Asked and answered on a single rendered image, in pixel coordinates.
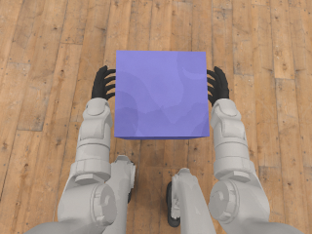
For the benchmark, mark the robot left hand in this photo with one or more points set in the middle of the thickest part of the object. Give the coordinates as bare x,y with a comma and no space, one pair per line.
100,89

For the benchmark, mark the robot left forearm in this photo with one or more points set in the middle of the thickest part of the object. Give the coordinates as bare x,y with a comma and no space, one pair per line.
93,146

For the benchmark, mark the left robot upper arm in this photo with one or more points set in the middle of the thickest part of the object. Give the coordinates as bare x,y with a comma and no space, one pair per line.
86,209

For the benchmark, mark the robot right forearm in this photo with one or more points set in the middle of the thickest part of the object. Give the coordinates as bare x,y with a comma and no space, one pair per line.
232,159

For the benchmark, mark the left robot shin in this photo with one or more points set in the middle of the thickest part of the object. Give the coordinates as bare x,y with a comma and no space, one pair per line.
122,158

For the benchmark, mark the robot right hand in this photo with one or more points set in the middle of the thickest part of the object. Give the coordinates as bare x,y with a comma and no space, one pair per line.
220,85

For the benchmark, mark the robot left thigh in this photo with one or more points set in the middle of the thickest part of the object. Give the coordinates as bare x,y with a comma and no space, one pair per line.
121,181

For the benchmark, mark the carton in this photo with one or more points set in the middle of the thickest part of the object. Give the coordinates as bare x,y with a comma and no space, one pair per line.
161,95

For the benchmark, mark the right robot upper arm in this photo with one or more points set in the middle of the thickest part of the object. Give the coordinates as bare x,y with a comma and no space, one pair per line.
242,208

